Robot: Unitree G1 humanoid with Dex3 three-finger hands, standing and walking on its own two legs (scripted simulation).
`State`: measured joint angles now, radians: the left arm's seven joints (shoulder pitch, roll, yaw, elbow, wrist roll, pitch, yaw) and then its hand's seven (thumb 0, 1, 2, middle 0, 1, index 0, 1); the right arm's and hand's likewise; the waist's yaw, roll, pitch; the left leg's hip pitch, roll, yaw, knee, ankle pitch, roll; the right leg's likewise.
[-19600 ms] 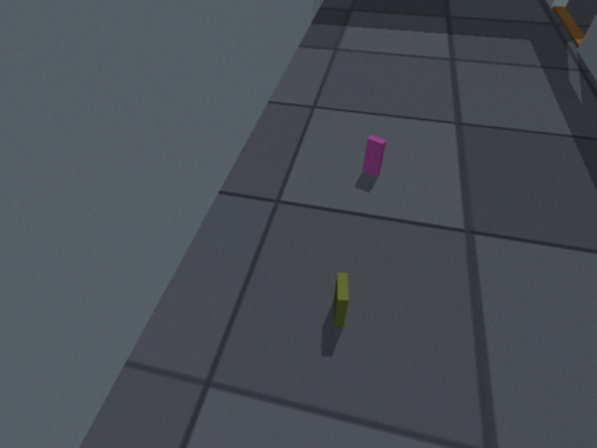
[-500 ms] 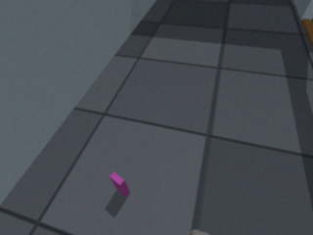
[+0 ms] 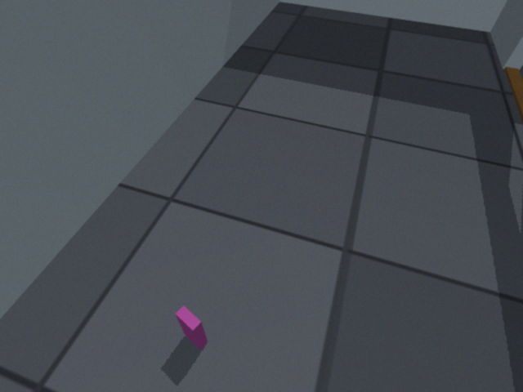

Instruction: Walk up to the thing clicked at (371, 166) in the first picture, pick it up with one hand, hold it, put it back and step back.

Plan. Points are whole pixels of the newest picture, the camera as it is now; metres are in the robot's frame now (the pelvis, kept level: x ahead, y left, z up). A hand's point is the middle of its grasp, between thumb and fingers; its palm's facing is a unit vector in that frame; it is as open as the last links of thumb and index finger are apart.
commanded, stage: walk up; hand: left
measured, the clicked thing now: (192, 328) +0.44 +0.24 -0.66
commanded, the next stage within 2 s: stand in 1.20 s
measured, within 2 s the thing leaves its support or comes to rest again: neither
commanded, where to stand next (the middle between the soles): +0.06 +0.00 m, yaw -1 degrees
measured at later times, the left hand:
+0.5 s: hand out of the picture +0.09 +0.26 -0.13, palm faces +0.00 -0.93 -0.36, open 7.4 cm
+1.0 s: hand out of the picture +0.11 +0.25 -0.14, palm faces -0.03 -0.95 -0.32, open 7.4 cm
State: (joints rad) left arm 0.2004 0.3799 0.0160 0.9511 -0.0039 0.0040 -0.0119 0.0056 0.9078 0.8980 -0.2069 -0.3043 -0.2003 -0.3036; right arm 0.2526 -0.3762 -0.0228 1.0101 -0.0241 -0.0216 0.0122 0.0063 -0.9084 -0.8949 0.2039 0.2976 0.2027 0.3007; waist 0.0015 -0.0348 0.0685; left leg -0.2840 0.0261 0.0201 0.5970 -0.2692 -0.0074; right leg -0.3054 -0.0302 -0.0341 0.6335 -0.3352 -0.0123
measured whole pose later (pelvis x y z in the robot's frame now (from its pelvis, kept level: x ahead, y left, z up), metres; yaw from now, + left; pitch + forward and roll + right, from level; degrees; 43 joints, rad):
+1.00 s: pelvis +0.02 +0.01 +0.02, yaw -1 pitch -3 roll +0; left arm 0.07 0.33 0.01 1.17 0.01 -0.01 -0.01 0.00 0.91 0.90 -0.21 -0.30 -0.20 -0.30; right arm 0.11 -0.35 -0.01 1.18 -0.01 -0.02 0.01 0.01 -0.91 -0.89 0.20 0.30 0.20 0.30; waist -0.01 0.00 0.05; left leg -0.11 0.02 0.04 0.32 -0.17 -0.01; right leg -0.13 -0.03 -0.02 0.32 -0.15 0.02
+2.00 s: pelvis +0.04 +0.01 +0.02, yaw +0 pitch -2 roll +0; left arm 0.10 0.35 0.00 1.15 0.01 -0.01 -0.01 0.00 0.91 0.90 -0.21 -0.30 -0.20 -0.30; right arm 0.10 -0.35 0.00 1.15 -0.01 -0.02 0.01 0.01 -0.91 -0.89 0.21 0.30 0.20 0.30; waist 0.00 0.00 0.04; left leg -0.10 0.02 0.02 0.31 -0.17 -0.01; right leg -0.11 -0.03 -0.04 0.31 -0.16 0.02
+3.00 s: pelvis +0.04 +0.01 +0.02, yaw +0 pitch -2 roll +0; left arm 0.12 0.35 0.00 1.14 0.01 -0.01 -0.01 0.00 0.91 0.90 -0.21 -0.30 -0.20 -0.30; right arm 0.11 -0.35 0.00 1.14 -0.01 -0.01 0.01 0.01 -0.91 -0.89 0.21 0.30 0.20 0.30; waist 0.00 0.00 0.05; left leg -0.10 0.01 0.02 0.31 -0.18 -0.01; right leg -0.10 -0.04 -0.04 0.30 -0.17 0.02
